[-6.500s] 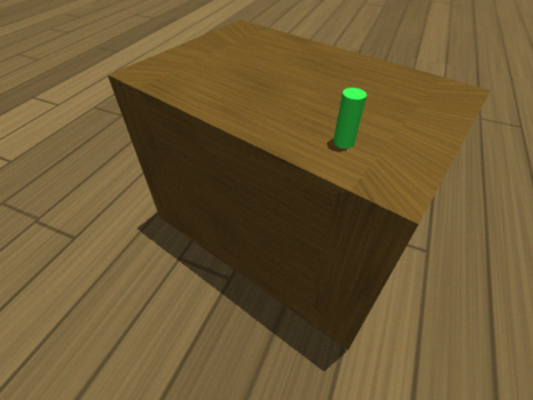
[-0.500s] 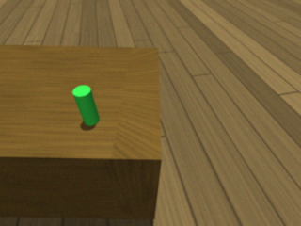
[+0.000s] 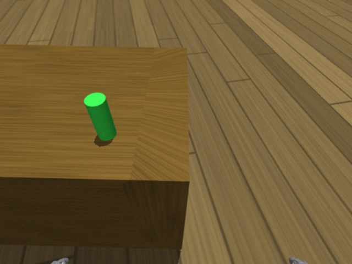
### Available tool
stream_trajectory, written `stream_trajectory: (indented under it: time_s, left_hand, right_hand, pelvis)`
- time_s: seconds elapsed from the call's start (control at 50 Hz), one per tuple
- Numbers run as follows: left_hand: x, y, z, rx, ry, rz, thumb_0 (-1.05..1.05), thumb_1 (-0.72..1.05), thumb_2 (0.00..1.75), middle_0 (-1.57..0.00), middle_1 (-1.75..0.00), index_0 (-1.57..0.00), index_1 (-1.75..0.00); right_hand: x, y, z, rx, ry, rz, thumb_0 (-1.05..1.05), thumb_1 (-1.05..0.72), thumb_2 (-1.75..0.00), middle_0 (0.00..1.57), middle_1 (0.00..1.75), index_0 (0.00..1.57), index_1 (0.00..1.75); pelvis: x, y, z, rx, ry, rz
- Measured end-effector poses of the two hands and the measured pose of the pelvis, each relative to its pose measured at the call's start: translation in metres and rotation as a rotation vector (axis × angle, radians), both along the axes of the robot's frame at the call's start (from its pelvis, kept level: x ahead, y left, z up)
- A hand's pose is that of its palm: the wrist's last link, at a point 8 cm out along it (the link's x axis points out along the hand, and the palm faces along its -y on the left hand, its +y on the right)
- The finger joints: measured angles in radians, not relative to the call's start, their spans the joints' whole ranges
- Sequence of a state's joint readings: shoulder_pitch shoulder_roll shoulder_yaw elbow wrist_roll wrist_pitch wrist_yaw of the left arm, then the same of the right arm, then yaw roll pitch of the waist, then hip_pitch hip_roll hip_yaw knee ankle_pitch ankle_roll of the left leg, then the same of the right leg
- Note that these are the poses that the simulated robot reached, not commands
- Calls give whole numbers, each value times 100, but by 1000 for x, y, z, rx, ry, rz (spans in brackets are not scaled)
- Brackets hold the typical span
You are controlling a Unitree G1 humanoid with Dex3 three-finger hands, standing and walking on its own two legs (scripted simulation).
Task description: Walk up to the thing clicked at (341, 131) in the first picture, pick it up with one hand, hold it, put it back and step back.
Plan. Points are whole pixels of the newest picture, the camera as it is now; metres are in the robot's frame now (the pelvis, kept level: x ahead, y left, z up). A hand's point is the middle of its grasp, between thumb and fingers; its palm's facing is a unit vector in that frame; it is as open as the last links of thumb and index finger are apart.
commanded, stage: rise first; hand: left
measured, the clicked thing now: (101, 118) +0.50 +0.22 +0.04
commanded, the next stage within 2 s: go down in 1.64 s
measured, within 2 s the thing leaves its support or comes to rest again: neither
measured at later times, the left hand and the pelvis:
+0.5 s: hand (53, 239) +0.20 +0.27 -0.02, palm faces +0.30 -0.88 -0.36, open 16.9 cm; pelvis +0.02 +0.00 +0.00, yaw +1 degrees
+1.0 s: hand (25, 232) +0.19 +0.27 +0.07, palm faces +0.36 -0.83 -0.43, open 17.6 cm; pelvis +0.01 +0.00 +0.00, yaw +2 degrees
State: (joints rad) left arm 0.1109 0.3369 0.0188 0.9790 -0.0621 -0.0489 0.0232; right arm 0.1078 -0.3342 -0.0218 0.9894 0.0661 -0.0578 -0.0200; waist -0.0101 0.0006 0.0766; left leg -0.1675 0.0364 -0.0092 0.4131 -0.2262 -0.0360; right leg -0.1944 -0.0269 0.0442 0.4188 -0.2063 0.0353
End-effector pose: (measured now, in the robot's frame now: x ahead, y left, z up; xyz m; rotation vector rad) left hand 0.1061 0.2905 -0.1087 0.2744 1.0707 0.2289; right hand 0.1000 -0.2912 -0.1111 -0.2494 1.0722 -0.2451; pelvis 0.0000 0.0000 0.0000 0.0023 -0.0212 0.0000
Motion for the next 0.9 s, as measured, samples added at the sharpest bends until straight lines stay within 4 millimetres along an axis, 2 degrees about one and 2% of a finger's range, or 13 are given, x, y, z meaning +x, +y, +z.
stream_trajectory:
  time_s: [0.08,0.14,0.2,0.3,0.48,0.62,0.9]
  left_hand:
    - [32,-4,10,-4,-156,44,1,66,66,-13,-16,-12,-17]
    - [48,-1,24,11,-250,54,1,49,51,-11,-12,-10,-14]
    - [52,5,38,32,-311,64,0,32,37,-10,-10,-10,-11]
    - [47,15,60,76,-385,76,0,4,21,-8,-7,-8,-7]
    - [58,16,110,141,-589,39,0,-38,7,-6,-5,-7,-6]
    - [60,17,144,180,-711,1,-1,-51,2,-6,-5,-6,-5]
    - [50,19,190,277,-847,-47,-2,-56,1,-6,-4,-6,-5]
  right_hand:
    - [35,6,7,-4,-126,-21,1,-66,-65,11,16,11,15]
    - [53,9,15,-6,-199,-20,0,-49,-50,9,12,9,11]
    - [60,13,20,-4,-230,-9,0,-32,-37,7,9,7,8]
    - [63,24,26,11,-271,10,0,-5,-22,6,7,6,6]
    - [76,41,42,28,-392,63,-1,31,-8,6,6,6,5]
    - [76,36,44,32,-406,53,-1,43,-4,6,5,6,5]
    - [67,22,29,29,-335,34,-1,49,-3,6,5,5,4]
  pelvis:
    - [-6,0,-3,-3,31,0]
    - [-4,1,-3,-5,52,6]
    - [1,1,-2,-4,54,9]
    - [10,2,-1,-5,43,15]
    - [17,5,-1,-5,10,18]
    - [22,4,0,-5,-5,22]
    - [15,-1,-1,-3,-29,30]
